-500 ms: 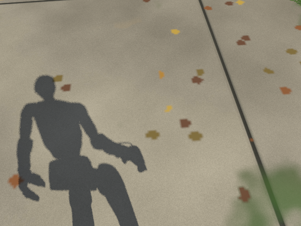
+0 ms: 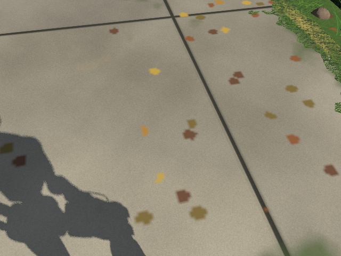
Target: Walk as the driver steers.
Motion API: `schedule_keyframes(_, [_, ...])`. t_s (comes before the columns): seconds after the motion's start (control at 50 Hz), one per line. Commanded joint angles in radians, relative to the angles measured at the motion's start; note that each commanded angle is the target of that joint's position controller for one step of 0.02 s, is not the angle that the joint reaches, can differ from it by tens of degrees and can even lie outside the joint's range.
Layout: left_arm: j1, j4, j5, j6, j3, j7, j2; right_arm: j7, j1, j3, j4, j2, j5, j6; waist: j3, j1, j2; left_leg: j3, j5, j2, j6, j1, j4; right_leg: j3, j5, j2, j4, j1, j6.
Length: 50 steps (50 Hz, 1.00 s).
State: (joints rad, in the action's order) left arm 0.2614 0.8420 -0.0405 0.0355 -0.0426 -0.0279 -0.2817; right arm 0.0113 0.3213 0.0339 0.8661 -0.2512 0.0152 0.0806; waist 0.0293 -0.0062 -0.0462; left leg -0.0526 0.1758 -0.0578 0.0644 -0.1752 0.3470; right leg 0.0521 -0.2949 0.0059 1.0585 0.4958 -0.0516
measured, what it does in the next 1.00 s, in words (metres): walks ahead, turning left: right foot, then left foot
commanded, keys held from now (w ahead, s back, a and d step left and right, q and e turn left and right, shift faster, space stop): w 0.02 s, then w+q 0.78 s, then q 0.02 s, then no key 0.06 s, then e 0.12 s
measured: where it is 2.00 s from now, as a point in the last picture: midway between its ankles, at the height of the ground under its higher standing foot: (139, 183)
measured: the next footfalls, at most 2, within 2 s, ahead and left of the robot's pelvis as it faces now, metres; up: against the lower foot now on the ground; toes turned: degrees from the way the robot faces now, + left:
right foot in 0.28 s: +0.30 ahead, -0.12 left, +0.00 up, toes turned +4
left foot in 0.80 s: +0.51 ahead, +0.15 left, +0.00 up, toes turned +28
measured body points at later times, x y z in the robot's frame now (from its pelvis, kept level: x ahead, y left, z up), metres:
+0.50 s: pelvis +0.25 -0.04 +0.00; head +0.27 -0.05 +0.45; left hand +0.28 +0.24 -0.12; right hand +0.37 -0.29 -0.14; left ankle +0.24 +0.10 -0.66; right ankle +0.26 -0.12 -0.75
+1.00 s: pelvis +0.47 +0.08 -0.01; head +0.50 +0.11 +0.44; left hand +0.42 +0.35 -0.15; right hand +0.68 -0.10 -0.13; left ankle +0.47 +0.13 -0.74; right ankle +0.51 -0.06 -0.66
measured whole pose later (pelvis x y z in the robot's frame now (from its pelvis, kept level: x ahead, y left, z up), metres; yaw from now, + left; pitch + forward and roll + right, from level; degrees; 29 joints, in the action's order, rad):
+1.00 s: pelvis +0.47 +0.08 -0.01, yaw +26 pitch +0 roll +0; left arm 0.23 0.85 -0.02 0.03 -0.04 0.01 -0.24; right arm 0.00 0.19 0.05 0.85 -0.24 0.01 0.04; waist 0.10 0.02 -0.02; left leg -0.07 0.17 -0.09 0.12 -0.23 0.41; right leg -0.01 -0.36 0.08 1.14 0.49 0.01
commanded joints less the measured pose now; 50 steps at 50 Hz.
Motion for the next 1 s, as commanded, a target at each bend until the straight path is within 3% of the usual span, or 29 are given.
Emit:
schedule_keyframes(0.02, [-0.021,-0.060,-0.003,0.001,-0.003,-0.009,-0.048,0.001,0.034,0.025,-0.019,-0.115,-0.007,0.022,0.019,0.012,0.127,0.216,-0.197,0.257,0.152,0.053,-0.223,-0.027,0.092,0.063,-0.079,0.128,0.028])
schedule_keyframes(0.1, [-0.194,-0.116,0.004,0.009,0.021,-0.015,-0.007,0.002,0.101,0.027,0.021,-0.118,-0.014,0.014,0.037,-0.027,0.125,0.170,-0.274,0.206,0.135,0.041,-0.211,-0.086,0.221,0.058,-0.338,0.077,0.059])
schedule_keyframes(0.18, [-0.265,-0.138,0.013,0.018,0.023,-0.004,-0.025,-0.004,0.146,0.036,0.044,-0.145,-0.008,0.005,0.027,-0.043,0.126,0.211,-0.368,0.233,0.124,0.092,-0.138,-0.089,0.239,0.024,-0.459,0.005,0.056])
schedule_keyframes(0.22, [-0.246,-0.139,0.013,0.027,0.016,0.005,-0.046,-0.009,0.132,0.041,0.045,-0.158,-0.003,0.000,0.016,-0.021,0.132,0.248,-0.396,0.252,0.111,0.116,-0.083,-0.075,0.179,0.014,-0.504,-0.057,0.039])
schedule_keyframes(0.26, [-0.085,-0.090,0.007,0.044,-0.001,0.020,-0.079,-0.010,0.104,0.045,0.042,-0.163,-0.007,-0.004,-0.051,0.058,0.096,0.231,-0.461,0.211,0.081,0.084,0.098,-0.078,0.157,-0.011,-0.615,-0.287,0.009])
schedule_keyframes(0.28, [0.060,-0.056,-0.012,0.058,-0.021,0.034,-0.137,-0.007,0.096,0.038,0.027,-0.133,-0.015,-0.001,-0.151,0.115,0.029,0.187,-0.354,0.148,0.059,-0.025,0.311,0.024,0.115,0.092,-0.640,-0.507,-0.029])
schedule_keyframes(0.3, [0.167,-0.062,-0.032,0.056,-0.049,0.046,-0.246,-0.006,0.149,0.015,-0.021,-0.029,-0.046,0.001,-0.307,0.128,-0.158,0.079,0.061,0.017,0.012,-0.312,0.638,0.371,-0.024,0.379,-0.683,-0.801,-0.113])
schedule_keyframes(0.32, [0.146,-0.057,-0.009,0.036,-0.052,0.044,-0.229,-0.015,0.159,0.031,-0.022,-0.089,-0.025,-0.013,-0.309,0.106,-0.184,0.084,0.362,-0.005,0.023,-0.446,0.789,0.590,-0.099,0.455,-0.782,-0.747,-0.161])
schedule_keyframes(0.34, [0.068,-0.071,0.002,0.031,-0.030,0.039,-0.141,-0.015,0.128,0.043,-0.006,-0.120,-0.007,-0.026,-0.165,0.068,-0.065,0.126,0.297,0.061,0.033,-0.474,0.842,0.477,-0.176,0.408,-0.801,-0.621,-0.146])
schedule_keyframes(0.36, [0.003,-0.078,0.009,0.035,-0.017,0.036,-0.083,-0.004,0.092,0.041,-0.007,-0.098,-0.005,-0.030,-0.071,0.046,-0.028,0.123,0.221,0.096,0.027,-0.465,0.823,0.352,-0.120,0.359,-0.837,-0.506,-0.130])
schedule_keyframes(0.4, [-0.027,-0.066,0.014,0.048,-0.006,0.039,-0.041,0.010,0.072,0.044,-0.009,-0.075,0.011,-0.049,-0.004,0.008,-0.063,0.108,0.158,0.134,0.009,-0.418,0.778,0.168,0.042,0.288,-0.887,-0.385,-0.089])
schedule_keyframes(0.5, [0.030,-0.025,0.025,0.081,-0.019,0.039,-0.057,0.037,-0.033,0.043,-0.053,-0.048,0.019,-0.079,0.009,-0.008,-0.029,0.090,0.011,0.154,-0.022,-0.495,0.756,-0.021,0.276,0.269,-0.927,-0.396,-0.102])
schedule_keyframes(0.62, [0.085,0.017,0.020,0.076,-0.026,0.038,-0.069,0.061,-0.244,0.021,-0.132,-0.023,0.017,-0.075,0.053,0.027,-0.030,0.014,-0.175,0.144,-0.025,-0.476,0.450,-0.194,0.378,0.239,-0.921,-0.419,-0.087])
schedule_keyframes(0.7, [0.143,0.048,0.019,0.062,-0.036,0.046,-0.101,0.068,-0.333,0.019,-0.176,-0.038,0.025,-0.075,0.072,0.049,-0.025,-0.051,-0.100,0.118,0.024,-0.437,0.321,-0.247,0.500,0.274,-0.873,-0.526,-0.071])
schedule_keyframes(0.76, [0.151,0.062,0.016,0.039,-0.045,0.053,-0.140,0.056,-0.279,0.031,-0.171,-0.061,0.030,-0.075,0.015,0.014,-0.053,-0.107,0.059,0.032,0.083,-0.309,0.276,-0.300,0.914,0.280,-0.674,-0.600,-0.053])
schedule_keyframes(0.78, [0.150,0.063,0.016,0.028,-0.048,0.054,-0.154,0.049,-0.191,0.042,-0.148,-0.078,0.030,-0.070,-0.039,-0.024,-0.052,-0.114,0.097,-0.010,0.109,-0.212,0.251,-0.310,0.998,0.276,-0.524,-0.602,-0.050])
schedule_keyframes(0.8, [0.138,0.055,0.020,0.018,-0.047,0.052,-0.159,0.037,-0.034,0.059,-0.098,-0.102,0.037,-0.060,-0.129,-0.096,-0.014,-0.099,0.059,-0.042,0.141,-0.007,0.171,-0.332,0.916,0.258,-0.299,-0.522,-0.028])
schedule_keyframes(0.82, [0.145,0.022,0.019,0.019,-0.036,0.050,-0.121,0.018,0.108,0.088,-0.063,-0.192,0.049,-0.054,-0.235,-0.144,0.092,0.141,0.110,0.133,0.191,0.245,0.131,-0.331,0.550,0.226,0.011,-0.298,0.011])
schedule_keyframes(0.84, [0.163,-0.054,0.038,0.027,-0.021,0.034,-0.028,0.009,0.029,0.110,-0.100,-0.301,0.023,-0.062,-0.313,-0.061,0.338,0.711,-0.110,0.432,0.351,0.500,0.010,-0.253,-0.272,-0.010,0.386,0.136,0.084])
schedule_keyframes(0.86, [0.060,-0.062,0.028,0.032,-0.033,0.037,-0.112,-0.001,0.065,0.107,-0.107,-0.275,-0.002,-0.072,-0.304,-0.114,0.116,0.646,-0.422,0.438,0.349,0.460,-0.011,-0.071,-0.210,0.022,0.412,0.195,0.081])
schedule_keyframes(0.88, [0.032,-0.064,0.048,0.038,-0.021,0.038,-0.071,-0.012,0.012,0.090,-0.092,-0.222,-0.005,-0.067,-0.201,-0.076,0.089,0.462,-0.669,0.417,0.331,0.363,0.028,-0.053,-0.128,0.068,0.378,0.194,0.071])
schedule_keyframes(0.9, [0.068,-0.032,0.049,0.040,-0.013,0.043,-0.049,-0.014,-0.031,0.067,-0.082,-0.143,-0.010,-0.058,-0.113,-0.028,0.032,0.338,-0.775,0.363,0.269,0.222,0.014,-0.050,-0.097,0.100,0.264,0.129,0.064])
schedule_keyframes(0.92, [0.074,-0.018,0.032,0.025,-0.014,0.043,-0.045,-0.017,-0.074,0.051,-0.079,-0.100,-0.013,-0.049,-0.073,0.007,0.031,0.261,-0.758,0.311,0.215,0.136,-0.010,-0.040,-0.092,0.118,0.181,0.073,0.059])
schedule_keyframes(0.94, [0.131,0.009,0.018,0.003,-0.011,0.042,-0.037,-0.017,-0.108,0.034,-0.082,-0.067,-0.013,-0.042,-0.075,0.037,0.038,0.205,-0.795,0.298,0.192,0.049,-0.046,-0.044,-0.074,0.111,0.144,-0.028,0.059])
schedule_keyframes(0.96, [0.160,0.023,0.011,-0.014,-0.011,0.039,-0.029,-0.014,-0.096,0.026,-0.069,-0.062,-0.007,-0.029,-0.076,0.045,0.069,0.179,-0.878,0.302,0.198,0.005,-0.051,-0.043,-0.072,0.095,0.109,-0.087,0.060])
schedule_keyframes(1.0, [0.166,0.040,0.019,-0.027,-0.014,0.031,-0.019,-0.014,-0.084,0.027,-0.040,-0.089,0.002,-0.013,-0.069,0.058,0.075,0.103,-0.921,0.272,0.171,0.007,-0.065,-0.038,-0.023,0.059,0.040,-0.088,0.056])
